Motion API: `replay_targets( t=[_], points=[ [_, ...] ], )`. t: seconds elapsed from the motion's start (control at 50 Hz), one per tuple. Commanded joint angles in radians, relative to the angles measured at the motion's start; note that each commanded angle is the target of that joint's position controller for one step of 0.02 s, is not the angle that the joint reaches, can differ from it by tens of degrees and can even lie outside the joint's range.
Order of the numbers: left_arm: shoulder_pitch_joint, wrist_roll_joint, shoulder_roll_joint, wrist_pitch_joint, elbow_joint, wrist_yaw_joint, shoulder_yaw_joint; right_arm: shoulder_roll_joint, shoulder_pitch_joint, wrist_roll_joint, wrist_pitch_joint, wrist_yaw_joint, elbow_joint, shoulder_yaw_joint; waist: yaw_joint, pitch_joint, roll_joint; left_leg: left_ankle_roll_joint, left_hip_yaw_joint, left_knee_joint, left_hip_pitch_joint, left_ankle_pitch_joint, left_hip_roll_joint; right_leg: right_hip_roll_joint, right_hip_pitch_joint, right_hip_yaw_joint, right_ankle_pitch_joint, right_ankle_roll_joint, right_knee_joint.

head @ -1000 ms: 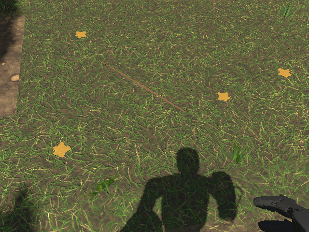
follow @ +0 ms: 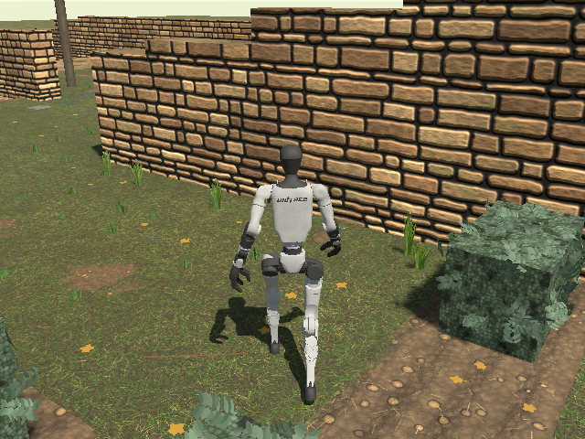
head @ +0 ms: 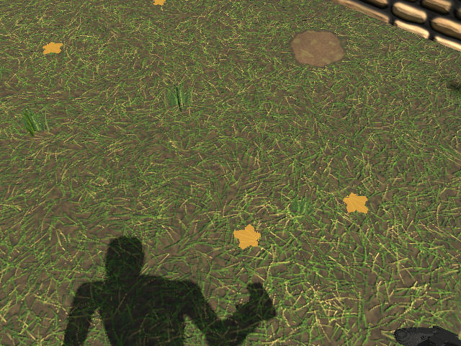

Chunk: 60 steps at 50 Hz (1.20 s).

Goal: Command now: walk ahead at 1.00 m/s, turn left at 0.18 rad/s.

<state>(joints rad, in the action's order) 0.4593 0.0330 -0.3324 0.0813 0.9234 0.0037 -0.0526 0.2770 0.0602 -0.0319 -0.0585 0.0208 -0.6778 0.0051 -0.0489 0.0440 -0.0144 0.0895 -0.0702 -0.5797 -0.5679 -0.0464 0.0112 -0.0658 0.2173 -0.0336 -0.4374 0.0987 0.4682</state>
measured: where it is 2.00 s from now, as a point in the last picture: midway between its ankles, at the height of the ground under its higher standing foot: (49, 162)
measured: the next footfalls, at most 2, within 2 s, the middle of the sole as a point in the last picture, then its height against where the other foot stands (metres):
right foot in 0.40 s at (274, 292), level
left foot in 0.84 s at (166, 205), level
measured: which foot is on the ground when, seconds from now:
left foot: down 0.00-0.40, up 0.42-0.82, down 0.84-1.00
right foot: down 0.00-0.00, up 0.02-0.38, down 0.40-0.82, up 0.84-1.00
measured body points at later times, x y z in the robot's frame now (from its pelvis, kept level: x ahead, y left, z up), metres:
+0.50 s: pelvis +0.47 +0.02 +0.02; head +0.50 +0.01 +0.47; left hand +0.57 +0.32 -0.05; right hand +0.62 -0.25 -0.10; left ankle +0.28 +0.08 -0.60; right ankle +0.57 -0.09 -0.70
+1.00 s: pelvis +0.83 +0.20 +0.02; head +0.88 +0.23 +0.47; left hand +0.76 +0.50 -0.06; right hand +1.14 +0.13 -0.09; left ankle +0.87 +0.26 -0.70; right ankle +0.95 +0.04 -0.59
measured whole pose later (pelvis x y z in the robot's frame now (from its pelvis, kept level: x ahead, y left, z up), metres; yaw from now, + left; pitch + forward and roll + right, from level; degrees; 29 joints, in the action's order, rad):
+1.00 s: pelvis +0.83 +0.20 +0.02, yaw +50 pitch +1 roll +1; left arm 0.14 0.01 -0.25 0.10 0.63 0.04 -0.01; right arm 0.32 0.21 0.02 -0.02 0.03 -0.66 0.06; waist 0.00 0.09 0.03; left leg 0.17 0.04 -0.50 -0.37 -0.13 -0.23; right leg 0.04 -0.56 -0.17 -0.46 -0.10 1.34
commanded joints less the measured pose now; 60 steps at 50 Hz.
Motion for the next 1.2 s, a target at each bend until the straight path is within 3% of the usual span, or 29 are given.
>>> replay_targets(
  t=[0.02,0.04,0.08,0.14,0.2,0.26,0.34,0.38,0.4,0.42,0.44,0.46,0.5,0.52,0.58,0.72,0.76,0.8,0.82,0.84,0.86,0.88,0.9,0.92,0.94,1.0,1.08,1.14,1.2],
  points=[
    [0.052,-0.028,0.004,0.036,-0.143,-0.015,0.012,0.364,0.551,-0.01,0.013,-0.018,-0.115,0.123,0.156,-0.447,0.472,0.259,0.918,0.247,1.012,-0.551,0.34,-0.109,-0.827,-0.039,-0.007,-0.026,1.088],
    [-0.068,-0.013,-0.061,0.042,-0.153,-0.006,0.012,0.266,0.413,-0.002,0.014,-0.001,-0.088,0.115,0.158,-0.317,0.235,0.254,0.923,0.306,0.961,-0.538,0.301,-0.008,-0.982,-0.076,0.071,0.0,1.121],
    [-0.234,0.009,-0.065,0.053,-0.195,-0.011,0.023,0.158,0.35,0.012,0.007,0.005,-0.104,0.091,0.127,-0.123,-0.028,0.196,0.641,0.315,0.646,-0.349,0.226,0.103,-0.932,-0.066,0.177,-0.004,0.935],
    [-0.261,0.044,-0.01,0.009,-0.252,-0.027,0.045,0.112,0.353,0.018,-0.005,-0.006,-0.15,0.068,0.03,-0.006,0.012,0.193,0.5,0.379,0.367,-0.308,0.126,0.149,-0.86,-0.058,0.11,-0.057,0.769],
    [-0.406,0.029,-0.015,-0.001,-0.341,-0.038,0.065,0.16,0.329,0.022,-0.025,-0.009,-0.129,0.086,0.022,0.086,0.045,0.214,0.438,0.487,0.178,-0.252,0.105,0.182,-0.826,-0.014,0.226,-0.119,0.467],
    [-0.499,-0.003,-0.004,0.004,-0.362,-0.055,0.077,0.201,0.316,0.036,-0.037,0.003,-0.104,0.111,0.056,0.068,0.057,0.154,0.364,0.522,0.091,-0.108,0.049,0.131,-0.576,0.036,0.492,-0.139,0.196],
    [-0.484,-0.004,-0.065,0.009,-0.353,-0.033,0.049,0.226,0.375,0.043,-0.028,-0.002,-0.105,0.127,0.076,-0.009,0.051,0.092,0.395,0.37,0.361,0.158,0.08,0.093,-0.516,0.019,0.476,-0.121,0.063],
    [-0.238,-0.002,-0.12,0.017,-0.289,-0.006,0.014,0.259,0.357,0.028,-0.02,-0.003,-0.103,0.135,-0.053,-0.169,0.024,0.049,0.35,-0.002,0.379,0.379,0.023,0.057,-0.247,0.044,0.289,-0.1,0.059],
    [-0.036,0.016,-0.176,0.02,-0.258,0.018,-0.011,0.209,0.327,0.025,-0.027,-0.001,-0.085,0.12,-0.147,-0.285,-0.018,0.027,0.31,-0.31,0.227,0.246,-0.027,0.19,-0.012,-0.071,0.108,-0.077,0.08],
    [0.063,0.055,-0.257,0.02,-0.249,0.031,-0.032,0.037,0.354,0.044,-0.032,-0.006,-0.035,0.078,-0.125,-0.385,-0.267,0.022,0.228,-0.644,-0.049,-0.421,-0.125,0.474,0.191,-0.498,-0.334,-0.041,-0.061],
    [-0.024,0.038,-0.278,0.01,-0.256,0.024,-0.043,0.05,0.421,0.063,-0.024,-0.007,0.006,0.064,-0.028,-0.434,-0.413,0.035,0.192,-0.821,-0.196,-0.428,-0.094,0.562,0.167,-0.9,-0.476,0.032,-0.251],
    [-0.139,0.031,-0.158,0.006,-0.278,0.02,-0.025,0.109,0.33,0.038,-0.004,-0.013,-0.021,0.071,-0.024,-0.257,-0.206,0.037,0.163,-0.85,-0.258,-0.316,-0.017,0.505,0.031,-0.731,-0.47,0.033,-0.243],
    [-0.161,0.026,-0.057,0.006,-0.248,0.012,-0.001,0.111,0.201,0.01,0.014,0.011,-0.022,0.074,-0.025,-0.092,-0.014,0.016,0.146,-0.75,-0.208,-0.231,0.047,0.39,-0.169,-0.35,-0.009,-0.008,-0.219],
    [-0.146,0.02,-0.058,0.014,-0.223,0.016,0.0,0.091,0.21,0.002,0.027,0.026,0.004,0.07,0.008,-0.09,-0.102,0.003,0.146,-0.731,-0.199,-0.23,0.063,0.387,-0.207,-0.291,0.065,0.001,-0.223],
    [-0.087,-0.011,0.001,0.039,-0.155,-0.002,0.011,0.052,0.113,-0.001,0.064,0.048,0.048,0.053,0.027,-0.017,-0.082,-0.008,0.122,-0.702,-0.239,-0.193,0.101,0.342,-0.252,-0.071,0.377,-0.041,-0.251],
    [-0.102,-0.009,-0.068,0.054,-0.113,0.004,-0.003,0.054,-0.116,-0.002,0.063,0.085,0.145,0.016,0.06,0.112,-0.003,0.036,-0.076,-0.241,-0.092,0.063,0.036,0.267,-0.299,0.288,0.869,-0.083,-0.327],
    [-0.056,-0.019,-0.117,0.042,-0.114,0.019,-0.014,0.068,-0.056,-0.014,0.051,0.079,0.111,0.019,0.083,0.048,-0.017,0.053,-0.166,-0.135,0.073,0.062,-0.08,0.25,-0.231,0.312,1.308,-0.102,-0.151],
    [-0.078,-0.03,-0.172,0.022,-0.143,0.034,-0.028,0.113,0.237,-0.015,0.037,0.061,0.017,0.047,0.214,-0.129,-0.03,0.093,-0.133,-0.123,0.43,0.056,-0.167,0.297,-0.31,0.291,1.539,-0.107,0.279],
    [-0.104,-0.037,-0.183,0.021,-0.163,0.023,-0.033,0.146,0.395,-0.025,0.025,0.037,-0.029,0.069,0.271,-0.186,-0.035,0.135,-0.019,-0.012,0.628,0.139,-0.131,0.3,-0.431,0.267,1.221,-0.118,0.543],
    [-0.102,-0.03,-0.098,0.027,-0.198,0.028,-0.017,0.282,0.33,0.098,0.031,0.016,0.005,0.116,0.202,-0.173,0.132,0.159,0.231,0.005,0.85,0.444,0.056,0.11,-0.701,0.205,0.008,-0.172,0.873],
    [-0.036,0.007,-0.072,0.049,-0.248,0.025,0.002,0.399,0.263,0.055,0.026,0.008,0.077,0.128,0.113,-0.364,0.231,0.322,0.618,-0.052,1.026,0.938,0.228,0.008,-0.89,0.038,-0.252,-0.206,1.188],
    [-0.084,-0.036,-0.134,0.065,-0.316,0.022,-0.005,0.376,0.283,0.013,0.03,0.009,0.11,0.144,0.17,-0.58,0.126,0.445,0.812,0.093,1.162,0.594,0.324,0.016,-1.019,-0.139,-0.183,-0.205,1.247],
    [-0.168,-0.059,-0.15,0.076,-0.341,0.025,-0.005,0.326,0.214,0.028,0.023,0.008,0.128,0.14,0.14,-0.463,-0.029,0.408,0.837,0.203,1.013,0.242,0.276,0.048,-1.056,-0.155,-0.087,-0.175,1.132],
    [-0.196,-0.051,-0.145,0.066,-0.33,0.036,-0.012,0.259,0.117,0.055,0.012,0.008,0.147,0.124,0.071,-0.281,-0.142,0.346,0.772,0.242,0.793,0.177,0.22,0.078,-1.042,-0.139,-0.044,-0.176,1.04],
    [-0.173,-0.036,-0.145,0.046,-0.308,0.041,-0.019,0.219,0.069,0.06,0.004,0.008,0.158,0.11,0.017,-0.186,-0.17,0.319,0.703,0.264,0.606,0.286,0.187,0.101,-0.974,-0.141,-0.031,-0.188,0.988],
    [-0.2,-0.013,-0.109,0.008,-0.327,0.047,-0.029,0.178,0.05,0.057,0.008,-0.009,0.139,0.107,-0.021,-0.072,-0.1,0.249,0.474,0.259,0.249,0.515,0.057,0.122,-0.804,-0.101,0.0,-0.208,0.722],
    [-0.331,-0.017,-0.01,0.001,-0.371,0.04,-0.006,0.201,0.075,0.071,0.073,-0.063,0.113,0.127,0.017,-0.187,0.02,0.11,0.379,0.15,0.156,0.531,-0.097,-0.017,-0.625,-0.035,0.294,-0.211,0.317],
    [-0.418,-0.04,-0.017,-0.012,-0.389,0.021,-0.012,0.174,0.084,0.073,0.097,-0.071,0.114,0.119,0.051,-0.215,0.104,0.071,0.479,0.143,0.169,0.107,-0.083,-0.036,-0.554,-0.078,0.426,-0.21,0.16],
    [-0.434,-0.064,-0.074,-0.006,-0.391,0.007,-0.038,0.134,0.101,0.062,0.076,-0.052,0.13,0.107,0.06,-0.137,0.157,0.1,0.645,0.114,0.209,-0.38,-0.017,0.025,-0.532,-0.166,0.33,-0.18,0.069]
  ],
)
